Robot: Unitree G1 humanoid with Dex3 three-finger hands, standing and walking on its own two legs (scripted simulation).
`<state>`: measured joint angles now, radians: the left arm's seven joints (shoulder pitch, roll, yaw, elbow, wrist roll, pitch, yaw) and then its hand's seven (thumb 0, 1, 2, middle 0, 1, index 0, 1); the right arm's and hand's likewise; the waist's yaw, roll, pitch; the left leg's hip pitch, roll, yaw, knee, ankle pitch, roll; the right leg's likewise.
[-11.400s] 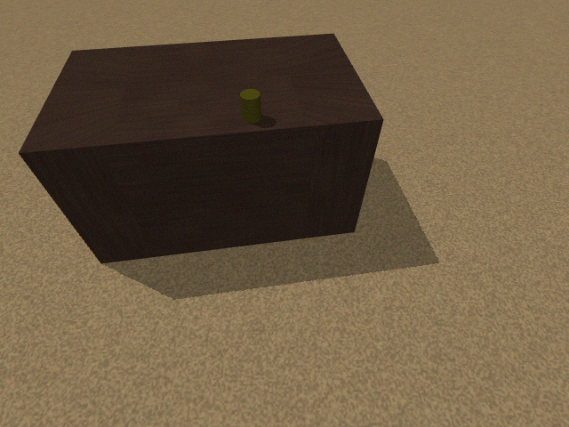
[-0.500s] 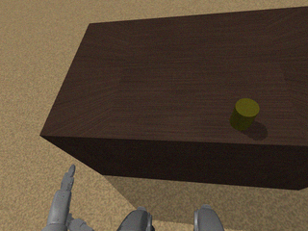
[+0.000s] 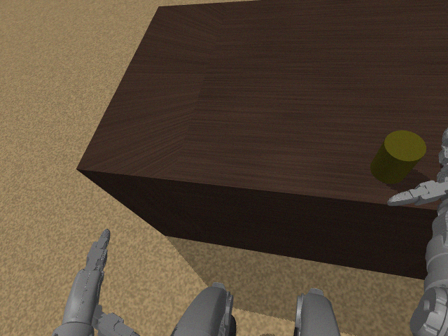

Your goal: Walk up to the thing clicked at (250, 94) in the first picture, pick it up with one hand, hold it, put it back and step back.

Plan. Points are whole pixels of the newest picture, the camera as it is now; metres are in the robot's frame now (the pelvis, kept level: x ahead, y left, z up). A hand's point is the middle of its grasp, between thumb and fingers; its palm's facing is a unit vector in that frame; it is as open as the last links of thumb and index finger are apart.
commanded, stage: close in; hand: right
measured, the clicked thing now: (395, 158) +0.45 -0.23 -0.02
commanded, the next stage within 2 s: rest palm in 0.14 s
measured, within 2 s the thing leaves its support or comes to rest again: leaves its support in 1.48 s
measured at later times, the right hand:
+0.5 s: hand (396, 155) +0.44 -0.23 +0.01, palm faces +0.24 +0.97 +0.03, open 17.1 cm
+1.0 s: hand (399, 147) +0.45 -0.23 +0.01, palm faces +0.26 +0.96 +0.02, open 9.3 cm
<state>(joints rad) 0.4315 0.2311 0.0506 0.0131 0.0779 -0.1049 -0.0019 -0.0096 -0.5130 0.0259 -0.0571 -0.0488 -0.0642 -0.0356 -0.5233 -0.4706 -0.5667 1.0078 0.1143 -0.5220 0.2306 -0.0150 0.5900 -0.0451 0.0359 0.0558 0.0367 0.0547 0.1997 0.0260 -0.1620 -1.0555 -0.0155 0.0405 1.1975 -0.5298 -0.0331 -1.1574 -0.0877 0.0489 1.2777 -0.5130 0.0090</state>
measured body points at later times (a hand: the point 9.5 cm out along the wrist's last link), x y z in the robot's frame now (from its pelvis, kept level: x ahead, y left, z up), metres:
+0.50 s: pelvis +0.00 +0.00 +0.00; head +0.12 -0.05 +0.43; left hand +0.16 +0.26 +0.02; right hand +0.42 -0.28 +0.01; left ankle +0.02 +0.15 -0.63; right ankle +0.04 -0.12 -0.63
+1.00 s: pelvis +0.00 +0.01 +0.00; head +0.12 -0.04 +0.43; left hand +0.16 +0.27 +0.02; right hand +0.43 -0.28 +0.01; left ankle +0.02 +0.15 -0.63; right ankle +0.04 -0.12 -0.63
